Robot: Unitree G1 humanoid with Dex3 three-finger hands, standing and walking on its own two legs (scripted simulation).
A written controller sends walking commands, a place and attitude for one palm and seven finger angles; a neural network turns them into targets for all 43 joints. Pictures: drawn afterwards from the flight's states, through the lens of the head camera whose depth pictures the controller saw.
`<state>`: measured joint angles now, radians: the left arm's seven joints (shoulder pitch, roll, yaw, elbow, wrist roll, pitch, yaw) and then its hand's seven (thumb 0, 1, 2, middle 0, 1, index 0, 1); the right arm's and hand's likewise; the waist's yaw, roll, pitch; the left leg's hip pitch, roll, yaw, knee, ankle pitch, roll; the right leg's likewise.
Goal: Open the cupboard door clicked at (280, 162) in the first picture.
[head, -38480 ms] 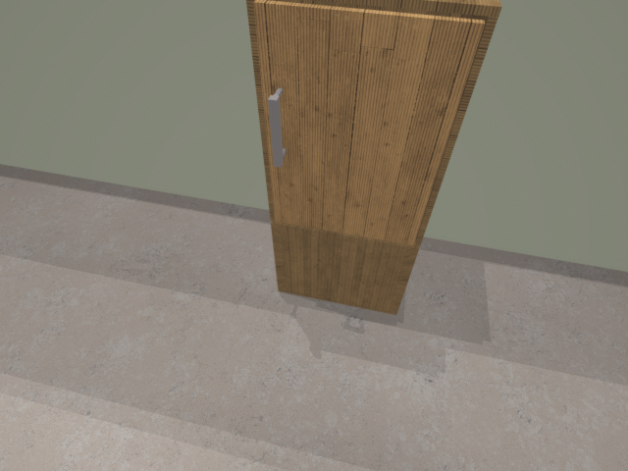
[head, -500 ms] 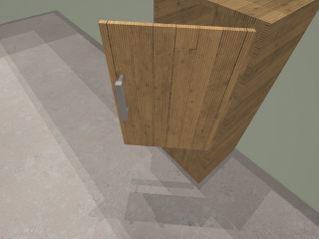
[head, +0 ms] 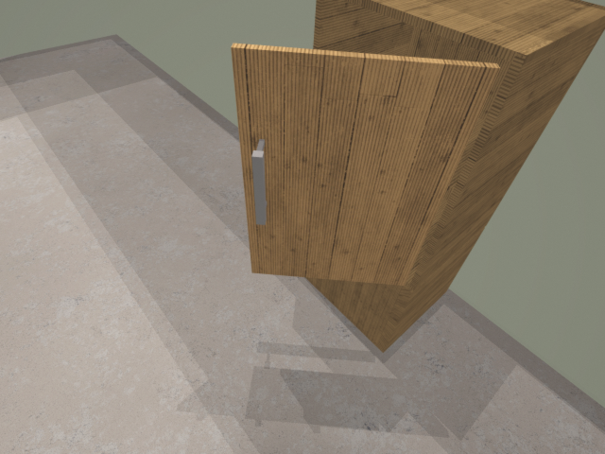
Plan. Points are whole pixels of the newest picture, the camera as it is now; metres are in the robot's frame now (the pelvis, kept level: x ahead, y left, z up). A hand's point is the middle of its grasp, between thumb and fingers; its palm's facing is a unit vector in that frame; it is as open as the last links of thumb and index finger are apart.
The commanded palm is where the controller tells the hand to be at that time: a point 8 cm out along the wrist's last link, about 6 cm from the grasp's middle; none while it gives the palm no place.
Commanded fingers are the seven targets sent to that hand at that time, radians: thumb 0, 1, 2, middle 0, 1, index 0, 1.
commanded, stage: come to a stop and stand still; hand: left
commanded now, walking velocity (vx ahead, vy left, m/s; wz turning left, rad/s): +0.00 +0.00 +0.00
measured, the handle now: (261, 184) +0.60 +0.12 +0.00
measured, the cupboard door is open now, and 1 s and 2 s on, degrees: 45 45 45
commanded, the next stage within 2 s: look again from close up in 0.38 s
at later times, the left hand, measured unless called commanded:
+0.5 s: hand out of the picture -0.03 +0.17 -0.18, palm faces +0.03 -0.99 -0.15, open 7.4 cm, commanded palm none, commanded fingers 0.00 0.90 0.90 -0.20 -0.30 -0.20 -0.30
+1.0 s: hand out of the picture -0.01 +0.15 -0.18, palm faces +0.03 -0.99 -0.13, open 7.4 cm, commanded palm none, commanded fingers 0.00 0.90 0.90 -0.20 -0.30 -0.20 -0.30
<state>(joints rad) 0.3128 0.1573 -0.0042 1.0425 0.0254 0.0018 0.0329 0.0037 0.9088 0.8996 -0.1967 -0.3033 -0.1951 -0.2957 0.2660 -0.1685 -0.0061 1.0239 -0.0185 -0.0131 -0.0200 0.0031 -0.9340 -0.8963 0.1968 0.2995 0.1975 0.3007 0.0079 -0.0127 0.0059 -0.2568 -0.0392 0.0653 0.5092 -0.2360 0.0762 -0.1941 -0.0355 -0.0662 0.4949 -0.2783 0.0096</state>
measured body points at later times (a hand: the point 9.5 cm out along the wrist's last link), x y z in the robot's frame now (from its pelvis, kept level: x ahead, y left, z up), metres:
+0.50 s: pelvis +0.00 +0.01 +0.00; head +0.00 +0.03 +0.45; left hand -0.03 +0.22 -0.16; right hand +0.01 -0.22 -0.15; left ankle +0.03 +0.07 -0.74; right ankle -0.01 -0.13 -0.74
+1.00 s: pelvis +0.01 +0.00 +0.01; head +0.01 +0.02 +0.45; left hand -0.01 +0.21 -0.16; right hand +0.00 -0.22 -0.15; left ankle +0.03 +0.07 -0.74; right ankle -0.01 -0.13 -0.74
